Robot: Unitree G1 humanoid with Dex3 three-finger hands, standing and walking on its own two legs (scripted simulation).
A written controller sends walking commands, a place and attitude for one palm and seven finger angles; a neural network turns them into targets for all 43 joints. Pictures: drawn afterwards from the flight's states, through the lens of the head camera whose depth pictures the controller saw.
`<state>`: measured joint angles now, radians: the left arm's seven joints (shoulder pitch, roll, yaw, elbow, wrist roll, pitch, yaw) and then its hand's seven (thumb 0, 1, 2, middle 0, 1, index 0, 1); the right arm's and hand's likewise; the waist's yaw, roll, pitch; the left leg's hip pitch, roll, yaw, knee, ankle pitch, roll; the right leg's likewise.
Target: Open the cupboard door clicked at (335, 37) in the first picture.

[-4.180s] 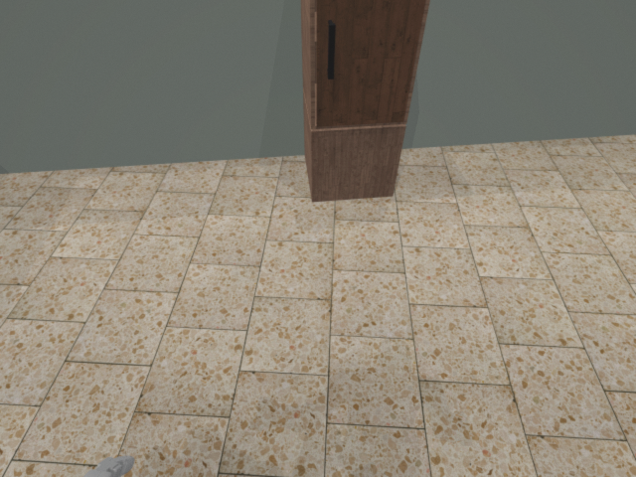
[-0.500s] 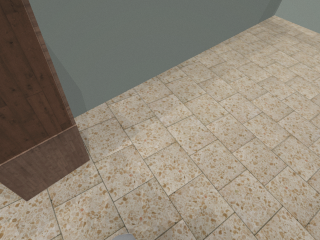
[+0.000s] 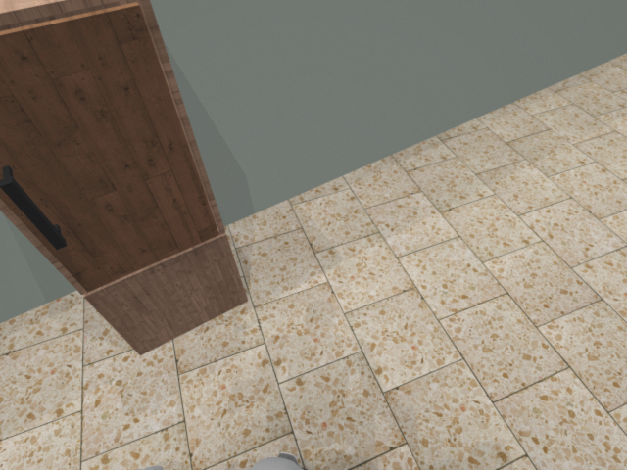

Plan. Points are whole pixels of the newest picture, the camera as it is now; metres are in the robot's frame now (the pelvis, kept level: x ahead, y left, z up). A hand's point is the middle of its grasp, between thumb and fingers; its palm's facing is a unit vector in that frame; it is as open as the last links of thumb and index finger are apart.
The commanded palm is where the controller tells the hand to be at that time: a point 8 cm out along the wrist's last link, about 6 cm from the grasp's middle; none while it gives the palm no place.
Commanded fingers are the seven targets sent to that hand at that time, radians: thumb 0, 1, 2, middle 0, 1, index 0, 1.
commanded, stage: turn to face it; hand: left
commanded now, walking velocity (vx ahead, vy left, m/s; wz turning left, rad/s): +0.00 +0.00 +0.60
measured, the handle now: (35, 209) +0.57 +0.56 -0.04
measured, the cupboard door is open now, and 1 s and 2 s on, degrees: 0 0 0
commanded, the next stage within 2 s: take the last steps up to it in 0.82 s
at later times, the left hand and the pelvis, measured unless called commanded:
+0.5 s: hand out of the picture -0.05 +0.26 -0.18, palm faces +0.35 -0.90 -0.27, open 7.4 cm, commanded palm none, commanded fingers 0.00 0.90 0.90 -0.20 -0.30 -0.20 -0.30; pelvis -0.01 +0.03 +0.00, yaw +19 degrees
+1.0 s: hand out of the picture -0.02 +0.19 -0.14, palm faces +0.50 -0.82 -0.29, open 7.4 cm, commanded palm none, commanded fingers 0.00 0.90 0.90 -0.20 -0.30 -0.20 -0.30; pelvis +0.01 -0.01 +0.01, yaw +31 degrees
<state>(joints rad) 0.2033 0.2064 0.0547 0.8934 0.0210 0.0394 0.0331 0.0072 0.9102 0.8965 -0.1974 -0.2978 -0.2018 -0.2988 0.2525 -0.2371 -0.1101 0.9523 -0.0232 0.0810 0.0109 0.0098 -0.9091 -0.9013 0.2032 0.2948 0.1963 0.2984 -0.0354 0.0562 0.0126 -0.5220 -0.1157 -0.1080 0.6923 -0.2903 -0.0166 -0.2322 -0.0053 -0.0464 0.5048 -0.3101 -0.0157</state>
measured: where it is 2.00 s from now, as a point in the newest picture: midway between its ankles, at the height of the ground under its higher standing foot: outside the picture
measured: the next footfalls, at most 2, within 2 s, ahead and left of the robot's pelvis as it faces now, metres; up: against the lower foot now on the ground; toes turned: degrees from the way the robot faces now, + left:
left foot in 0.38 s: -0.02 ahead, +0.15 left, +0.00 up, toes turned +21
right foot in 0.78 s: +0.09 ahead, -0.06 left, +0.00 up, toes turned +20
